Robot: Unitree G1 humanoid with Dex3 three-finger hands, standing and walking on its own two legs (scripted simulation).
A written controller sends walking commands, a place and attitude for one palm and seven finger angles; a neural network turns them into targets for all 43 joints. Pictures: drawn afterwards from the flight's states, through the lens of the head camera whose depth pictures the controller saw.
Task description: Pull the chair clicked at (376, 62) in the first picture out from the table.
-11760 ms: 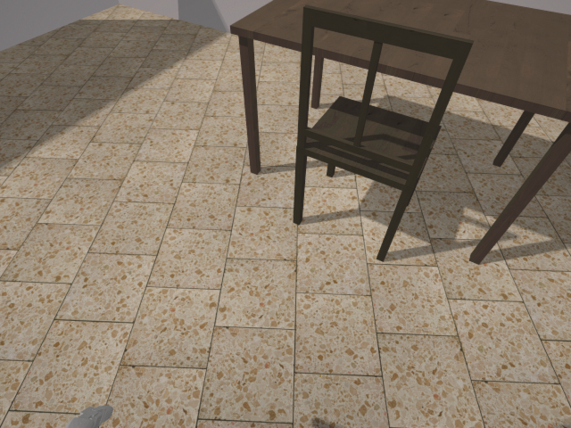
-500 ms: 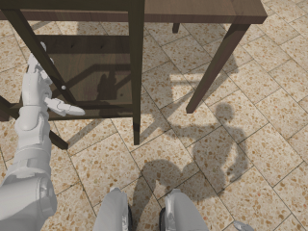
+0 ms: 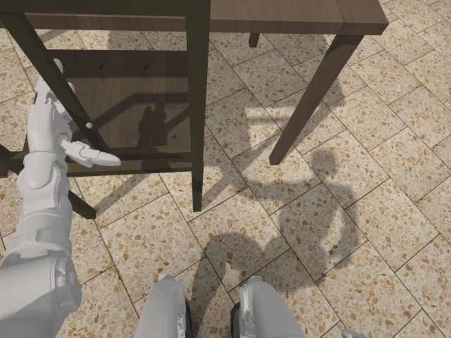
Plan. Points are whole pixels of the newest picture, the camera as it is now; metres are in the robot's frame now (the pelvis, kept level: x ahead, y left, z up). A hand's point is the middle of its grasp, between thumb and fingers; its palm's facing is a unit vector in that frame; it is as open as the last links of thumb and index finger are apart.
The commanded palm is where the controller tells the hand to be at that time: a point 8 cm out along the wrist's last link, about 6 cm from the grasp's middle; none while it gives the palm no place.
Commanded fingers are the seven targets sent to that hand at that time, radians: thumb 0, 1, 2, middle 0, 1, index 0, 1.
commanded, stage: hook a spindle and tug to test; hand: left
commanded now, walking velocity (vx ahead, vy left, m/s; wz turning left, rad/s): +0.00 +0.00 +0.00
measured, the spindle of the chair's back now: (71, 104) +0.49 +0.24 +0.05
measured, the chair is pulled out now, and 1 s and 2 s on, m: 0.00 0.00 0.03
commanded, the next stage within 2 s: step backward, pulling the chair out in 1.58 s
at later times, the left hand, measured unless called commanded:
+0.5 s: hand (92, 124) +0.47 +0.21 +0.02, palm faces +0.06 -1.00 -0.03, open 14.7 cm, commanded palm +0.45 +0.25 +0.03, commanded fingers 0.00 -0.11 0.47 -0.45 -1.29 -0.45 -1.29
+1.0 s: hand (90, 125) +0.47 +0.21 +0.02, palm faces +0.07 -1.00 -0.03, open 5.1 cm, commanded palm +0.43 +0.25 +0.03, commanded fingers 0.00 0.90 0.90 -0.50 -1.45 -0.50 -1.45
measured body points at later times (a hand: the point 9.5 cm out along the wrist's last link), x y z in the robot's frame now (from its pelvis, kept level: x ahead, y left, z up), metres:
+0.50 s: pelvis +0.00 +0.01 +0.00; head +0.15 +0.04 +0.42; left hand +0.46 +0.27 +0.03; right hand +0.05 -0.26 -0.12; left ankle +0.04 +0.09 -0.62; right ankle +0.01 -0.11 -0.62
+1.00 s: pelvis +0.00 +0.01 +0.00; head +0.15 +0.03 +0.43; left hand +0.46 +0.27 +0.03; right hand +0.06 -0.26 -0.11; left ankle +0.04 +0.09 -0.62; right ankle +0.01 -0.11 -0.62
